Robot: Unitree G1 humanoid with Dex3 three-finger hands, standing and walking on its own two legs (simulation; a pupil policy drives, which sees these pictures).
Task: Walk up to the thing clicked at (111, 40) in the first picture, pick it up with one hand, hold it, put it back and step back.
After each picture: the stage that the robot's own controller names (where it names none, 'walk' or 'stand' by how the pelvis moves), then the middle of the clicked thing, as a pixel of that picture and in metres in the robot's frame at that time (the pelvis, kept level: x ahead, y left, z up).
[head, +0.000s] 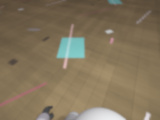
stand; (111, 40) +1.80 -0.46 -0.72
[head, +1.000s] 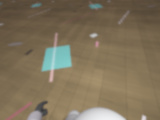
walk; (96, 44) +1.70 -0.02 -0.69
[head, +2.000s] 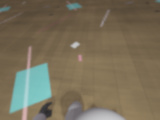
walk; (80, 58) +1.13 +0.29 -0.72
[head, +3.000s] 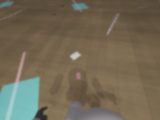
walk; (78, 75) +0.70 +0.24 -0.72
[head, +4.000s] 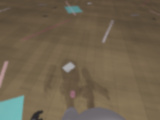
walk; (72, 94) +0.41 +0.17 -0.70
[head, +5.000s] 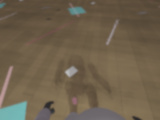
stand; (74, 100) +0.32 +0.19 -0.72
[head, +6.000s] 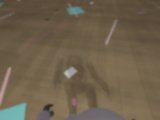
stand; (74, 101) +0.31 +0.19 -0.73
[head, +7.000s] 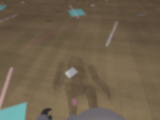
stand; (74, 101) +0.33 +0.19 -0.73
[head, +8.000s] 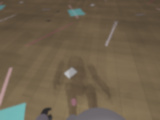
stand; (73, 102) +0.32 +0.20 -0.73
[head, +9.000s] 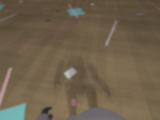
stand; (73, 102) +0.31 +0.20 -0.73
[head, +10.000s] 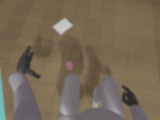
go down; (69, 65) +0.41 +0.18 -0.39
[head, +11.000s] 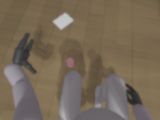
go down; (70, 62) +0.42 +0.18 -0.33
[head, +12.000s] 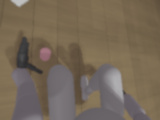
close in; (45, 54) +0.42 +0.22 -0.23
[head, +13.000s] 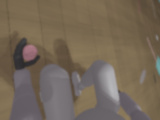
close; (29, 53) +0.42 +0.24 -0.23
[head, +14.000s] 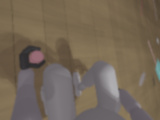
lift; (36, 57) +0.38 +0.22 -0.23
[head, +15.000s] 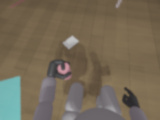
lift; (65, 71) +0.32 +0.18 -0.02
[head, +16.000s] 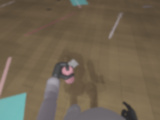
hold; (68, 74) +0.31 +0.17 +0.00
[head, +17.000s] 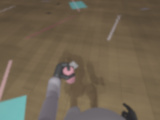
hold; (69, 75) +0.32 +0.16 +0.00
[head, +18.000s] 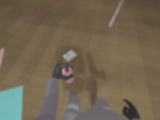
crouch; (68, 75) +0.32 +0.17 -0.06
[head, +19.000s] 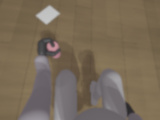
lower; (54, 50) +0.46 +0.22 -0.11
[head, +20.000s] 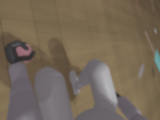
lower; (25, 53) +0.43 +0.24 -0.23
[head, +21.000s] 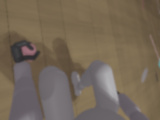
lower; (29, 53) +0.42 +0.24 -0.23
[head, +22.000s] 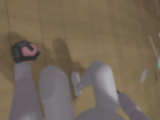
lower; (30, 53) +0.42 +0.24 -0.23
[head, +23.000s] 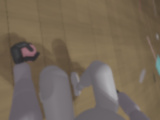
lower; (29, 53) +0.42 +0.24 -0.23
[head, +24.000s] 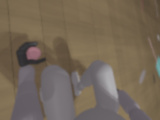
open; (32, 55) +0.40 +0.22 -0.24
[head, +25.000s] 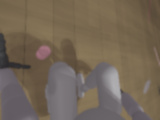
stand; (43, 53) +0.40 +0.21 -0.23
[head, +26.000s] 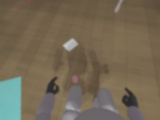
walk; (75, 79) +0.38 +0.15 -0.53
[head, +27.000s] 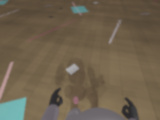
stand; (75, 100) +0.34 +0.14 -0.67
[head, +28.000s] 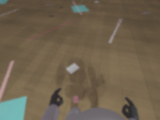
stand; (75, 99) +0.34 +0.15 -0.67
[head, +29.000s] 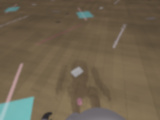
stand; (79, 101) +0.36 +0.14 -0.72
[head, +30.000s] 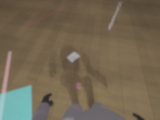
walk; (78, 85) +0.41 +0.10 -0.71
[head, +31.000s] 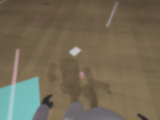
walk; (81, 74) +0.61 +0.14 -0.70
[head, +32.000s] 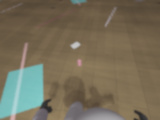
stand; (79, 62) +0.92 +0.24 -0.69
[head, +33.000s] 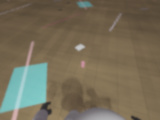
stand; (82, 64) +0.96 +0.15 -0.72
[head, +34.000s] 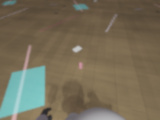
stand; (80, 65) +0.95 +0.19 -0.73
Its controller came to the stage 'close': yes
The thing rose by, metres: 0.72
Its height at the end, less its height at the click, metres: +0.00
